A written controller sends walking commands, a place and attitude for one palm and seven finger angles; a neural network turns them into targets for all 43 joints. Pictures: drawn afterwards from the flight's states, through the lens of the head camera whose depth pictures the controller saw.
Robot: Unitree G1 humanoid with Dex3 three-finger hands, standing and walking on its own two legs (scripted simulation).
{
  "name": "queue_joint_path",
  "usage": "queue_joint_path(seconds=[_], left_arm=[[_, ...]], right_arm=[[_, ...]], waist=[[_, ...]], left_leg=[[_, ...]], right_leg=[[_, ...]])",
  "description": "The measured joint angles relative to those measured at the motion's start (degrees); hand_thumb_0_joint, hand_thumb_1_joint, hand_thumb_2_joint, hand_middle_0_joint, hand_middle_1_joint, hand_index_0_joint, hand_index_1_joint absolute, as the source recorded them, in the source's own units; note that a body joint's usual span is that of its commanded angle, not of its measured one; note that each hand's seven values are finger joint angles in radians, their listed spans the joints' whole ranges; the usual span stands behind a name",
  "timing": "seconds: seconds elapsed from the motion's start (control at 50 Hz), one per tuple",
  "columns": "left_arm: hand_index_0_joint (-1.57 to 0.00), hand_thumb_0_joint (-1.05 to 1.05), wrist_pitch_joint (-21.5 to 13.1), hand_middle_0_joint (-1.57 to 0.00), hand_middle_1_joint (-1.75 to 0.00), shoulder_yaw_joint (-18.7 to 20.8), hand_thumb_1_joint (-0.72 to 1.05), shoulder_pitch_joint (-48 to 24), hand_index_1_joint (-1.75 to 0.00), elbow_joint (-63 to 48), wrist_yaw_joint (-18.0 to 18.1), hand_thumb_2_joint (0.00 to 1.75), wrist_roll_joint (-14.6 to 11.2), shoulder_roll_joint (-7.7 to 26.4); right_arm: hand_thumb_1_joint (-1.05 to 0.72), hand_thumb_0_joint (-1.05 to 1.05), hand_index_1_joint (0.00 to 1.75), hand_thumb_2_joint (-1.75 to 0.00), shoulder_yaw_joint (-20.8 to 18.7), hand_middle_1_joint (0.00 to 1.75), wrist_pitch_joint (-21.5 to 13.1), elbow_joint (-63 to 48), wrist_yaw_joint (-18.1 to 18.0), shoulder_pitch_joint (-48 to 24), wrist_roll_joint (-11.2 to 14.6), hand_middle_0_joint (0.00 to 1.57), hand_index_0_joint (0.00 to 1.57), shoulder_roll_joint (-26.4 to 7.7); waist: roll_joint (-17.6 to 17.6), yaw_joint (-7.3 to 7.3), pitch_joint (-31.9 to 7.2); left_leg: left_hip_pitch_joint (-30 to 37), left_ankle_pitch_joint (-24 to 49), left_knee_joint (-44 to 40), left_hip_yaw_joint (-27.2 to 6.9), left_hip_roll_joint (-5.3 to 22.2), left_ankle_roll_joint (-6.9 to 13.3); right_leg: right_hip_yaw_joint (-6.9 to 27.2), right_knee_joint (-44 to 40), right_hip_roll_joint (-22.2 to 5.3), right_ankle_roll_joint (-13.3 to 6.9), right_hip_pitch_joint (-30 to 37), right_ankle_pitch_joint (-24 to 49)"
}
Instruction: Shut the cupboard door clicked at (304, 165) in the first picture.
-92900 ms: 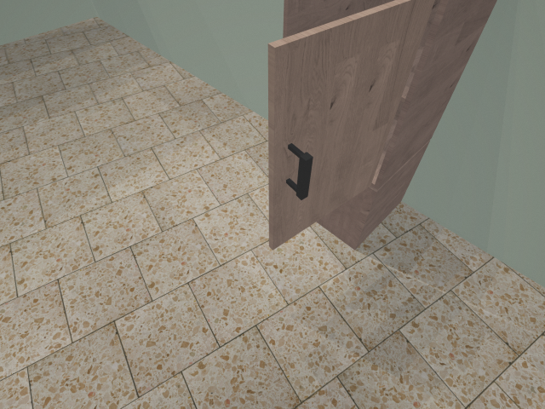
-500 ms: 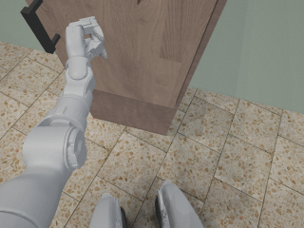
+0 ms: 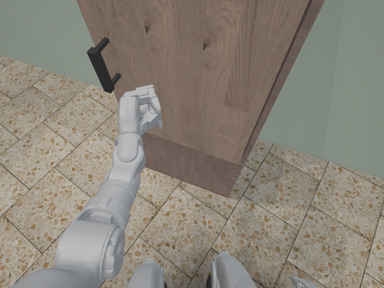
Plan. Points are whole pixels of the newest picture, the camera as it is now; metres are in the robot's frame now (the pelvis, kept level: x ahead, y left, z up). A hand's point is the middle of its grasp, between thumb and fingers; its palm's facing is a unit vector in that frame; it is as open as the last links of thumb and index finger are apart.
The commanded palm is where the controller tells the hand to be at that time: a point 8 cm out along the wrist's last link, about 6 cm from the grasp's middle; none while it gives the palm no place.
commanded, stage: draw the hand back to the body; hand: left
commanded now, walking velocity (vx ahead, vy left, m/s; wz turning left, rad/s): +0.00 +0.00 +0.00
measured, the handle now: (106, 66) +0.62 +0.17 +0.06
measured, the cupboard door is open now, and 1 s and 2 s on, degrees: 0 0 0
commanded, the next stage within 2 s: step back with the hand held close in 1.62 s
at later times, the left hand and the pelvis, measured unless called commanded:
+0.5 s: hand (109, 135) +0.37 +0.12 +0.13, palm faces -0.02 -1.00 -0.04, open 3.1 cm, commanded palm +0.33 +0.18 +0.14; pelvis +0.01 +0.01 +0.05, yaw -1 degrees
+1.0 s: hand out of the picture +0.26 +0.23 +0.20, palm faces +0.28 -0.91 -0.30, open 4.3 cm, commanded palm +0.22 +0.28 +0.22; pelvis +0.03 +0.02 +0.09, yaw +1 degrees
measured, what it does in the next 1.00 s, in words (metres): rises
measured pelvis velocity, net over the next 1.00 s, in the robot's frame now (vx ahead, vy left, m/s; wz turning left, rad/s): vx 0.03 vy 0.02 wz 0.01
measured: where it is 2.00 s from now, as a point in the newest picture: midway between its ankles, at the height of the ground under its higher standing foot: outside the picture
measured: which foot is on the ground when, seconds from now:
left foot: down 0.00-1.00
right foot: down 0.00-1.00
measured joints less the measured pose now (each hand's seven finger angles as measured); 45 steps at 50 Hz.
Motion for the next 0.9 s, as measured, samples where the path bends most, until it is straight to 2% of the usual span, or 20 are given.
queue_joint_path(seconds=[0.08, 0.14, 0.3, 0.44, 0.56, 0.62, 0.68, 0.8, 0.9], left_arm=[[-1.3, 0.02, -0.6, -1.31, -1.5, -0.1, 0.9, -1.1, -1.5, 1.1, -0.7, 0.9, -0.1, 0.5], [-1.3, 0.02, 0.5, -1.3, -1.5, 0.6, 0.9, 0.4, -1.5, -1.3, -1.8, 0.9, -0.6, 0.9], [-1.3, 0.02, 5.7, -1.3, -1.5, 0.3, 0.9, 14.6, -1.5, -15.9, -5.6, 0.9, -4.7, 2.0], [-1.3, 0.02, 8.4, -1.3, -1.5, -2.6, 0.9, 24.2, -1.5, -26.8, -9.2, 0.9, -7.5, 3.3], [-1.28, 0.02, 12.7, -1.28, -1.48, -3.1, 0.9, 32.1, -1.47, -35.5, -12.0, 0.9, -9.1, 3.9], [-1.23, 0.02, 16.8, -1.24, -1.43, -4.6, 0.9, 37.0, -1.42, -41.4, -10.1, 0.9, -6.2, 6.0], [-1.18, 0.02, 20.8, -1.18, -1.37, -5.8, 0.9, 41.7, -1.36, -47.1, -8.1, 0.9, -4.5, 7.8], [-1.03, 0.02, 25.7, -1.04, -1.21, -5.1, 0.9, 48.1, -1.2, -55.4, -6.0, 0.9, -3.5, 9.3], [-0.9, 0.02, 27.7, -0.91, -1.07, -2.9, 0.9, 53.0, -1.06, -61.8, -5.2, 0.9, -3.2, 9.8]], right_arm=[[-0.9, 0.0, 0.3, -0.9, 0.4, 0.3, -0.2, 0.1, -0.4, -1.1, 0.1, 0.2, 0.2, 0.3], [-0.9, 0.0, 0.3, -0.9, 0.5, 0.3, 0.4, -0.3, -0.6, -1.1, 0.5, 0.2, 0.2, 0.5], [-0.9, 0.01, 0.3, -0.9, 1.4, 0.3, 1.7, -1.8, -2.3, 1.9, 3.0, 0.2, 0.2, 0.7], [-0.9, 0.01, 0.3, -0.9, 1.7, 0.3, 0.3, -1.8, -3.9, 2.0, 4.6, 0.2, 0.2, -0.3], [-0.9, 0.01, 0.3, -0.9, 2.1, 0.3, -0.9, -3.3, -4.8, -0.9, 5.4, 0.2, 0.2, -1.1], [-0.9, 0.01, 0.3, -0.9, 2.2, 0.3, 0.2, -4.2, -6.3, -3.1, 5.6, 0.2, 0.2, -0.4], [-0.9, 0.01, 0.3, -0.9, 2.8, 0.3, 0.8, -4.8, -7.7, -4.9, 5.6, 0.2, 0.2, 0.1], [-0.9, 0.01, 0.3, -0.9, 4.5, 0.3, 0.3, -5.1, -8.9, -7.4, 5.2, 0.2, 0.2, 0.8], [-0.9, 0.01, 0.3, -0.9, 5.6, 0.3, -0.9, -4.8, -8.5, -7.9, 4.4, 0.2, 0.2, 1.5]], waist=[[-0.1, 0.17, -0.1], [0.1, 0.52, 0.1], [0.7, 2.63, 1.9], [0.7, 4.03, 2.8], [0.6, 4.95, 3.4], [0.3, 5.41, 4.4], [0.6, 6.08, 5.3], [1.2, 8.05, 6.9], [1.7, 9.21, 7.7]], left_leg=[[-0.3, 0.1, 0.4, -0.2, -0.1, -0.1], [0.5, 0.3, -0.1, 0.3, 0.0, -0.1], [10.9, 2.8, -8.1, 1.6, 0.2, 0.2], [19.1, 4.8, -13.8, 0.7, -0.1, 0.3], [24.9, 5.8, -17.5, 1.0, -0.5, 0.7], [29.5, 6.9, -20.9, 1.2, -0.9, 0.6], [34.4, 8.3, -24.9, 1.1, -1.2, 1.0], [42.2, 10.8, -31.7, 0.6, -1.8, 1.4], [46.6, 12.3, -35.7, 0.3, -2.2, 1.7]], right_leg=[[-0.1, 0.5, -0.1, -0.1, -0.2, 0.0], [0.3, 0.2, 0.0, -0.1, 0.3, 0.3], [1.5, -7.2, 0.5, 0.3, 9.9, 2.9], [0.6, -13.7, 0.4, 0.4, 18.9, 4.9], [0.8, -17.4, 0.2, 0.8, 24.7, 5.9], [1.1, -20.2, -0.1, 1.1, 29.1, 6.7], [0.9, -24.4, -0.3, 1.3, 34.1, 8.1], [0.4, -31.5, -0.7, 1.8, 42.4, 10.6], [0.1, -35.7, -1.0, 2.1, 46.9, 12.0]])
